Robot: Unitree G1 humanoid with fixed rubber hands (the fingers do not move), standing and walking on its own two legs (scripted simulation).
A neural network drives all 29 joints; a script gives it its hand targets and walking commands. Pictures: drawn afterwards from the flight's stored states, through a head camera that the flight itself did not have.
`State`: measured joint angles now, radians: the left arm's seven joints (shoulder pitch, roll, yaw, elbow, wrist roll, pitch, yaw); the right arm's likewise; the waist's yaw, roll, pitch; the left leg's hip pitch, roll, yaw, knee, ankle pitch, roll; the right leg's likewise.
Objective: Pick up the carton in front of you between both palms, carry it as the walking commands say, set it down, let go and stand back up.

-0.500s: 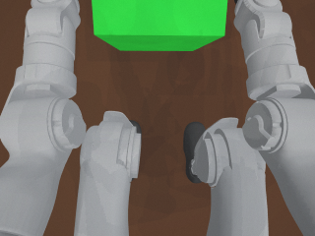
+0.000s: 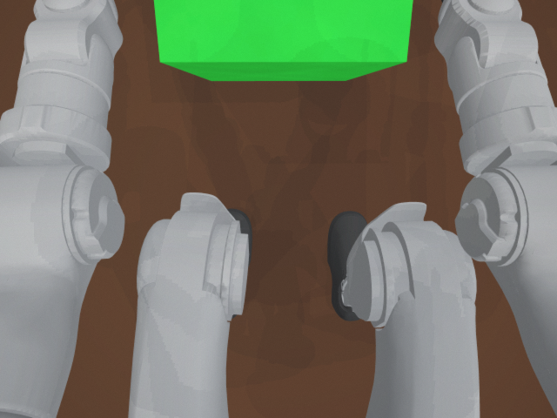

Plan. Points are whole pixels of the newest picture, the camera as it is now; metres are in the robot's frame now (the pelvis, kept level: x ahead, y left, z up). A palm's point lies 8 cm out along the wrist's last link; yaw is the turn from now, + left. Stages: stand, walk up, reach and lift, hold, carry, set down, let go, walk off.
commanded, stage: set down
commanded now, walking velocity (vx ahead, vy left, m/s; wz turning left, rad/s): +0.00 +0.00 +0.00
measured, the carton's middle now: out of the picture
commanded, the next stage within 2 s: let go in 1.14 s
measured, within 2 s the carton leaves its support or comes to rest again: neither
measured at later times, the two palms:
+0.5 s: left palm out of the picture +0.55 +0.24 -0.03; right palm out of the picture +0.57 -0.14 -0.03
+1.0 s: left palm out of the picture +0.55 +0.25 +0.12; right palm out of the picture +0.57 -0.15 +0.11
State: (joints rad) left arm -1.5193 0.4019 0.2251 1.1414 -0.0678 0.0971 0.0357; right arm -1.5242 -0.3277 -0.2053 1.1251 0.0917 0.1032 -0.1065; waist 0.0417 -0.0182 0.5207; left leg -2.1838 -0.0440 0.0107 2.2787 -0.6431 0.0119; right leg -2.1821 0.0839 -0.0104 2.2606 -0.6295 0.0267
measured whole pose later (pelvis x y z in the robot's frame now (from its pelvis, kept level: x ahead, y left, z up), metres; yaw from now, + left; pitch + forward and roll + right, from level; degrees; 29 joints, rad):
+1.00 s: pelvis +0.02 +0.00 +0.22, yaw +1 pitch +48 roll -1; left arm -1.27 0.37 0.28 0.92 -0.05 0.20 -0.01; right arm -1.25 -0.26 -0.27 0.87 0.03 0.21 -0.10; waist 0.03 -0.02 -0.02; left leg -1.84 -0.06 -0.03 1.44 -0.43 0.01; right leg -1.83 0.06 0.02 1.42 -0.43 0.02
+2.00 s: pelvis +0.12 -0.01 +0.41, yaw +2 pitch +11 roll +0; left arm 0.11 0.20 0.08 0.50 0.00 -0.01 -0.07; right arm 0.12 -0.20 -0.07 0.48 -0.01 0.00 0.04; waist 0.00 0.00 0.00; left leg -0.43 -0.04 -0.06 0.50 -0.25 0.01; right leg -0.43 0.04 0.05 0.50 -0.26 -0.01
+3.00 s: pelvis +0.14 +0.01 +0.41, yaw +2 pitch +0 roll +0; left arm 0.19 0.34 0.03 0.74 0.04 0.01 0.02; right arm 0.16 -0.34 -0.04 0.77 -0.03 0.00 -0.02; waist 0.00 -0.01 0.00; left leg -0.17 -0.05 -0.05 0.49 -0.31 0.03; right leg -0.17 0.03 0.06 0.48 -0.31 -0.01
